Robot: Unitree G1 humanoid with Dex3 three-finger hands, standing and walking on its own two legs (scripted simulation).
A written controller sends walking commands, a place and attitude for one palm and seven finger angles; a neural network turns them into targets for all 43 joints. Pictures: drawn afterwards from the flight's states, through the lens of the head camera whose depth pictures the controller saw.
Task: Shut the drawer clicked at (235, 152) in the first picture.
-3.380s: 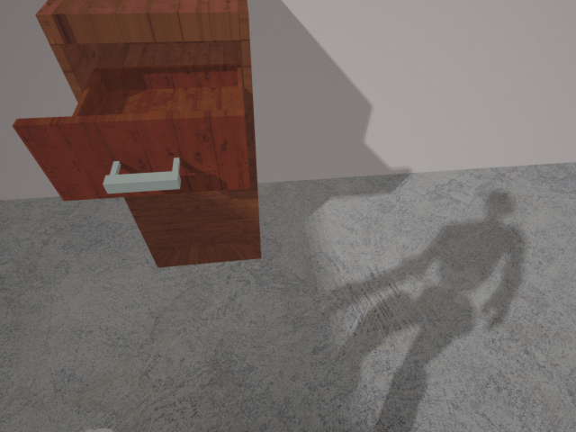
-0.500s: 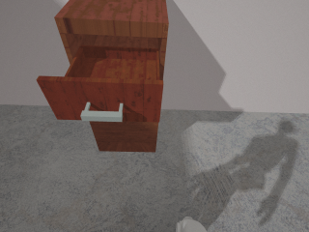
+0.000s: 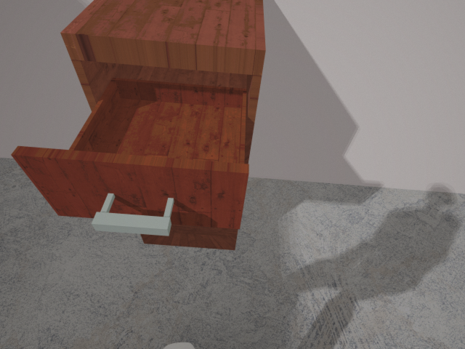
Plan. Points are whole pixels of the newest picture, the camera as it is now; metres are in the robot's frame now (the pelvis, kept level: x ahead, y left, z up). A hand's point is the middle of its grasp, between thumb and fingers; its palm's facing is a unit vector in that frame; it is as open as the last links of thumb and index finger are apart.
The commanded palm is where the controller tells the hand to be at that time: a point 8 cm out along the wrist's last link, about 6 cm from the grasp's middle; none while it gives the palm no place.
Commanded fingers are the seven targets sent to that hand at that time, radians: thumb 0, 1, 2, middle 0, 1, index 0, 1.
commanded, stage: come to a stop and stand still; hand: left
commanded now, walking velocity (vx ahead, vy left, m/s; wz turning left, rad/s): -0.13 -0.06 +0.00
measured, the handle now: (136, 212) +0.32 +0.20 +0.04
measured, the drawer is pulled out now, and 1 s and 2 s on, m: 0.29 0.29 0.29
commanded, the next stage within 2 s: look again from close up in 0.76 s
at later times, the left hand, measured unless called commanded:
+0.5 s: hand out of the picture -0.03 +0.14 -0.16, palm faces +0.02 -0.98 -0.20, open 7.3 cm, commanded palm none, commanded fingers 0.00 0.90 0.90 -0.20 -0.30 -0.20 -0.30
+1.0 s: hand out of the picture -0.06 +0.15 -0.17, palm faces -0.01 -0.98 -0.19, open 7.3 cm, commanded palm none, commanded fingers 0.00 0.90 0.90 -0.20 -0.30 -0.20 -0.30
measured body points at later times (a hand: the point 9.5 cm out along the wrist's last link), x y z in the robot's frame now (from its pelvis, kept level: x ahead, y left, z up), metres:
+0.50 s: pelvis -0.04 -0.03 +0.01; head -0.04 -0.04 +0.46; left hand -0.03 +0.19 -0.15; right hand -0.01 -0.27 -0.15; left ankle +0.01 +0.10 -0.73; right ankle -0.06 -0.14 -0.72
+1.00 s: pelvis -0.05 -0.01 +0.01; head -0.05 -0.01 +0.46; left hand -0.06 +0.20 -0.15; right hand -0.08 -0.22 -0.15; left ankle +0.01 +0.10 -0.72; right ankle -0.06 -0.14 -0.72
